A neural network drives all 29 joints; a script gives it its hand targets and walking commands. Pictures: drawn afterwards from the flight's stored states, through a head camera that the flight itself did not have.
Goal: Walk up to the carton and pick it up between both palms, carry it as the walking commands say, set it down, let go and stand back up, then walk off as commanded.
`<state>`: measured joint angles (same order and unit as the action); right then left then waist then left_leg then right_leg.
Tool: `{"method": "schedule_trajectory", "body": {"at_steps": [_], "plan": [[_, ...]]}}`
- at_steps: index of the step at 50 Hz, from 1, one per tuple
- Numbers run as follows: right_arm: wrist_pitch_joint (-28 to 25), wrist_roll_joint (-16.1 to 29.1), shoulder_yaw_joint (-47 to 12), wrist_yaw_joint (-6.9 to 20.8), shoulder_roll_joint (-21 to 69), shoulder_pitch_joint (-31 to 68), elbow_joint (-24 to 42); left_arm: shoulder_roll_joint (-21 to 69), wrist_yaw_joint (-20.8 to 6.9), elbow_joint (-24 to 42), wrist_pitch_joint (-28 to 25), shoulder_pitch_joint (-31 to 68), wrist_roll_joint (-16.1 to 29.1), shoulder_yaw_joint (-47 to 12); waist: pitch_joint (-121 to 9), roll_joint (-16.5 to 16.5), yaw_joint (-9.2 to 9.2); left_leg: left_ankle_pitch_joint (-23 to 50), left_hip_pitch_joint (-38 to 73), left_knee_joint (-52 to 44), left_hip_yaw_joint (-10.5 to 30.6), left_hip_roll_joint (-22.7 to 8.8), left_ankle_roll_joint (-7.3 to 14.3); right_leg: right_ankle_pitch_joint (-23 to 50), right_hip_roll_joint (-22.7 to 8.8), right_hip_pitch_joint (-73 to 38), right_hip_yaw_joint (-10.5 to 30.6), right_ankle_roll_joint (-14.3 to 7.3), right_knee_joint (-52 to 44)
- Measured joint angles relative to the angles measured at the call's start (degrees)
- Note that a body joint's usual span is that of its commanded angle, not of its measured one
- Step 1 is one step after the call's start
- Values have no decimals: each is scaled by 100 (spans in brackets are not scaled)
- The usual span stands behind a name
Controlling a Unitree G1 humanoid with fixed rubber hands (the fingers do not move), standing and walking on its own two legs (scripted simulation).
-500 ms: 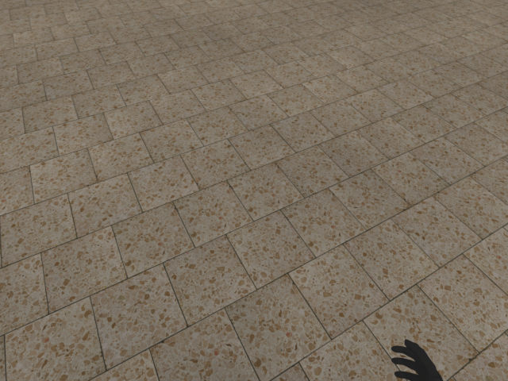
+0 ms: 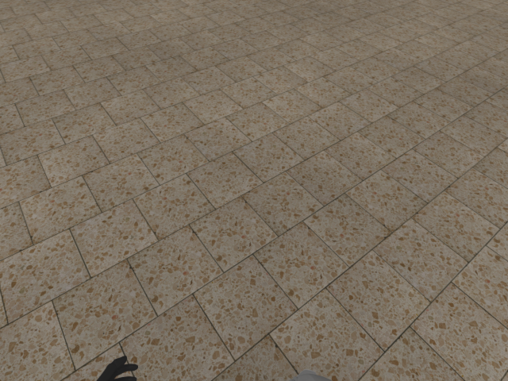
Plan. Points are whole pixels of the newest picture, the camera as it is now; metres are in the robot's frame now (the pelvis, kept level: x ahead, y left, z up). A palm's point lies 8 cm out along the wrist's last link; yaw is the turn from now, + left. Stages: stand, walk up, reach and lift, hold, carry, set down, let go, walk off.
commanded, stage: walk off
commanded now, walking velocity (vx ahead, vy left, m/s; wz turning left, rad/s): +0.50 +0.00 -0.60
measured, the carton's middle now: out of the picture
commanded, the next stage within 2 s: stand in 0.22 s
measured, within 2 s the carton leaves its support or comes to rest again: neither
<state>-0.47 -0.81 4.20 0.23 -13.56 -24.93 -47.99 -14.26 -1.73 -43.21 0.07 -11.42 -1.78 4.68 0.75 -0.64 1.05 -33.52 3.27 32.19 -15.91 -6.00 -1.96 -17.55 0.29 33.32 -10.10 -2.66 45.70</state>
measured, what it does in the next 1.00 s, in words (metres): walks ahead, turning right: right foot, then left foot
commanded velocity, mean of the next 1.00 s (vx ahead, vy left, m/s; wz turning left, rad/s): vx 0.10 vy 0.00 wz -0.12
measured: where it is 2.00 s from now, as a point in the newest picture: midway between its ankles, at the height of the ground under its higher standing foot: (264, 375)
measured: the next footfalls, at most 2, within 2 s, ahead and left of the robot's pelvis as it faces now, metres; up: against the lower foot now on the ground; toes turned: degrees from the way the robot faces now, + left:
right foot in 0.02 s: +0.16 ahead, -0.07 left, +0.00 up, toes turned -7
left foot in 0.52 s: +0.46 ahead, +0.02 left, +0.00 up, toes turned -12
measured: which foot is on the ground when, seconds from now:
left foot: down 0.00-0.02, up 0.04-0.50, down 0.52-1.00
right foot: up 0.00-0.00, down 0.02-0.52, up 0.54-0.98, down 1.00-1.00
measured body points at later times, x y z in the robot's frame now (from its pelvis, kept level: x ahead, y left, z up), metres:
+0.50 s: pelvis +0.25 -0.01 +0.03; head +0.30 -0.02 +0.47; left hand +0.34 +0.25 -0.10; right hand +0.33 -0.30 -0.08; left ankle +0.40 +0.04 -0.69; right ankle +0.12 -0.07 -0.70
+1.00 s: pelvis +0.28 +0.00 +0.02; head +0.30 +0.00 +0.47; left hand +0.42 +0.23 -0.11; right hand +0.30 -0.28 -0.10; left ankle +0.42 +0.03 -0.70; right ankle +0.26 -0.12 -0.71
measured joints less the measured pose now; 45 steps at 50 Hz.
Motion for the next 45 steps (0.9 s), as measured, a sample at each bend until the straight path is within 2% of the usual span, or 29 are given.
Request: {"method": "schedule_trajectory", "body": {"at_steps": [1,2,4,6,8,12,17,20,23,25,26,27,28,30,32,39,45], "plan": [[16,0,1,1,3,69,-3,-21,15,-5,-67,-90,0,2,37,-41,19,-34,-152,812,-11,-83,-3,190,69,-227,37,-75,-317],[33,0,2,2,0,241,-8,-26,36,-15,-102,-226,-1,2,91,-31,55,246,-431,1862,68,-191,-2,349,156,-264,106,-249,-124],[40,1,-1,25,34,775,3,-25,59,-62,-102,-594,-1,-1,105,17,60,430,-1212,3639,521,-143,-1,47,429,-358,324,-458,173],[-13,1,-29,35,78,1246,70,-6,60,-121,-103,-878,-1,-3,94,11,49,766,-1959,4342,729,-52,-2,-105,585,-686,602,-499,-60],[-45,1,-40,34,80,1599,174,0,71,-119,-104,-1080,-1,-1,93,13,45,1049,-2589,4357,741,-85,-3,-38,634,-1072,847,-491,-464],[-32,1,-41,39,78,2093,336,2,143,-118,-104,-1330,-1,-1,86,14,39,1401,-3476,3890,749,-245,-108,23,674,-1610,1325,-490,-1077],[94,1,-41,39,78,2208,332,2,259,-117,-153,-1441,-1,0,83,34,38,1630,-3847,3171,748,-259,-205,-3,670,-2171,1803,-383,-1679],[146,1,-41,52,77,2206,337,4,333,-117,-154,-1505,-1,-1,84,39,37,1664,-3874,2529,749,-137,-210,-105,673,-2387,2029,-340,-1845],[100,1,-42,55,75,2183,337,5,368,-115,-154,-1489,-1,-2,83,48,36,1980,-3857,1414,750,119,-210,-277,683,-2479,2127,-277,-1844],[20,1,-47,56,73,2135,323,6,389,-116,-154,-1470,3,-3,83,70,30,2703,-3620,291,761,286,-202,-366,752,-2498,2120,-234,-1653],[-58,1,-47,50,74,2081,322,5,391,-118,-160,-1493,14,-3,98,99,26,3411,-3343,-271,770,298,-160,-426,841,-2497,2113,-225,-1355],[-153,1,-44,28,76,1997,316,-1,391,-122,-163,-1475,25,-2,133,98,21,3523,-3093,-405,752,293,106,-633,910,-2442,2080,-215,-825],[-208,1,-45,16,77,1886,302,-1,392,-121,-163,-1357,27,-2,145,47,21,3139,-2973,-348,743,334,242,-962,903,-2257,2002,-214,-126],[-206,1,-46,15,86,1704,224,14,393,-117,-162,-995,28,-3,194,-77,26,2792,-2858,-262,742,448,544,-1124,807,-1831,1885,-187,975],[-124,1,-47,15,89,1569,201,22,363,-114,-160,-760,28,-3,191,-85,30,2700,-2696,-296,740,416,702,-1058,648,-1546,1710,-103,1460],[52,1,-47,-35,92,1309,204,20,293,-116,17,-528,28,-3,183,-91,39,2706,-2430,-478,730,416,737,-581,104,-1392,1508,-20,1337],[229,1,-47,-35,92,1311,205,24,276,-115,155,-705,28,-3,183,-54,39,2774,-2429,-521,707,443,743,-865,76,-1509,1157,-20,269]]}}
